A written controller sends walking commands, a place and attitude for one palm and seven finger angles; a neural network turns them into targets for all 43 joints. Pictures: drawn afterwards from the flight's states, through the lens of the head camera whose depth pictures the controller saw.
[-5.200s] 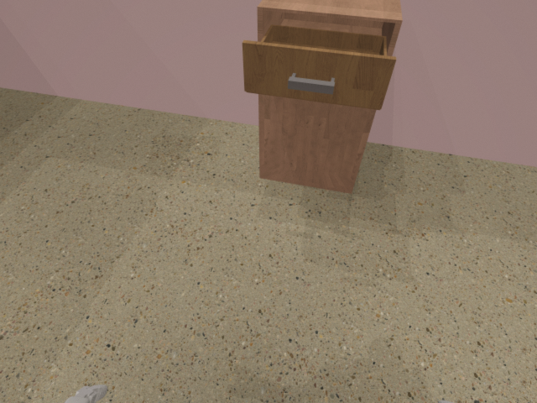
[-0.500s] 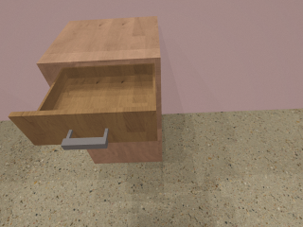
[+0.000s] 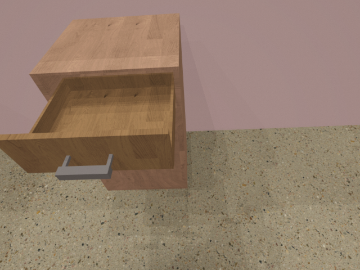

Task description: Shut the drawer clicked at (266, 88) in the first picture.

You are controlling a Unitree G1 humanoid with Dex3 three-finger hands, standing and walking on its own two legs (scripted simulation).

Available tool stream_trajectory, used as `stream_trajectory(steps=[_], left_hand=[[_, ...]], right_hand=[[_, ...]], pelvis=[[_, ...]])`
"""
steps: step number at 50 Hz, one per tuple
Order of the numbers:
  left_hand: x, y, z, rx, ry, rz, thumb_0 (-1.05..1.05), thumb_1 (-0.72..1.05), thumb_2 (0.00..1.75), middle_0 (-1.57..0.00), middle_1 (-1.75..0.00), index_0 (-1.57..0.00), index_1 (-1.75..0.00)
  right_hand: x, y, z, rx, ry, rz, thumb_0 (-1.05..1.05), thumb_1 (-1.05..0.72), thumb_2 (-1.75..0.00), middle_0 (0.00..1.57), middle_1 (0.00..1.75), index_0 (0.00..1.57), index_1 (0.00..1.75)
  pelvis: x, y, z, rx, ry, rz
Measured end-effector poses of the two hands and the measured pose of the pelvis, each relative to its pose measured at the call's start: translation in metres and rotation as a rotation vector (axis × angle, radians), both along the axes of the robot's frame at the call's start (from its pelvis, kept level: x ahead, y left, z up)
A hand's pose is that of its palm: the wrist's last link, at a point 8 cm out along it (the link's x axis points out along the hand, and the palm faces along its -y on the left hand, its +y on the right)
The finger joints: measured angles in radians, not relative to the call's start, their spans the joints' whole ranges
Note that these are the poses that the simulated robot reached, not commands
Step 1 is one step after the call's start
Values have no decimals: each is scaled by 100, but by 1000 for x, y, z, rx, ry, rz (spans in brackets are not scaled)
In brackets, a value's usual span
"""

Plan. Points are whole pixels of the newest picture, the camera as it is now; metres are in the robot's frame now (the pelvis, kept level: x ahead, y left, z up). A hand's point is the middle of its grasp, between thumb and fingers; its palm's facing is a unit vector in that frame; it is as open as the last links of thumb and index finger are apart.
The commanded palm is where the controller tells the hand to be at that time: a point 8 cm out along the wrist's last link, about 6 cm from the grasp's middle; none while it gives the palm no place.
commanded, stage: come to a stop and stand still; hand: left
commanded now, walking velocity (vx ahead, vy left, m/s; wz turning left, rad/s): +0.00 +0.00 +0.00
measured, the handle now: (86, 165) +0.38 +0.27 -0.01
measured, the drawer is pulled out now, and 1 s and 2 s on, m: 0.28 0.28 0.28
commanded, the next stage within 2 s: look again from close up in 0.76 s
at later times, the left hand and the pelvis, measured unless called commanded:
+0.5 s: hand out of the picture +0.05 +0.17 -0.16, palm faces +0.05 -0.98 -0.22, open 7.4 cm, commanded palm none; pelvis +0.06 +0.00 +0.01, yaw +0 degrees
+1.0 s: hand out of the picture +0.06 +0.17 -0.16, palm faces +0.06 -0.97 -0.22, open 7.4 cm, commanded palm none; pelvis +0.07 +0.00 +0.01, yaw +1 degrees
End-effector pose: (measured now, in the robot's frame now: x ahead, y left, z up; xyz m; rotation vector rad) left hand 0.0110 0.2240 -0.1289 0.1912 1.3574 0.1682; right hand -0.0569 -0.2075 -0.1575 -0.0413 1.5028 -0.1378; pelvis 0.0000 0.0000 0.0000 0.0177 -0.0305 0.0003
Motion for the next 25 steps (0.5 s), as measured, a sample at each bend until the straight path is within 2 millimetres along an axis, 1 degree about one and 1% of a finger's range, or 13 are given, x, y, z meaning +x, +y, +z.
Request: stream_trajectory(steps=[3,8,12,15,20,25], left_hand=[[0,-5,-2,-17,19,13,1,91,90,-20,-30,-20,-30],[5,-11,-3,-36,36,32,1,91,90,-20,-30,-20,-30],[11,-12,-3,-41,41,41,1,91,90,-20,-30,-20,-30],[17,-11,-3,-40,42,46,1,91,90,-20,-30,-20,-30],[26,-7,-2,-31,39,48,1,91,90,-20,-30,-20,-30],[35,-2,-2,-18,34,47,1,90,90,-20,-30,-20,-30]], right_hand=[[19,-5,4,-16,-17,15,1,-91,-90,19,30,20,30],[60,-9,8,-37,-70,46,1,-91,-90,19,30,20,30],[93,-11,10,-51,-117,66,1,-91,-90,19,30,20,30],[113,-16,12,-67,-143,75,1,-92,-90,19,30,20,30],[139,-18,14,-76,-182,85,1,-92,-90,19,30,20,30],[152,-17,15,-76,-192,89,1,-92,-90,19,30,20,30]], pelvis=[[9,-1,2,-1,4,2],[23,-2,5,-2,11,2],[33,-1,7,-2,13,2],[41,0,7,-1,13,2],[51,0,8,2,11,1],[58,0,8,5,10,1]])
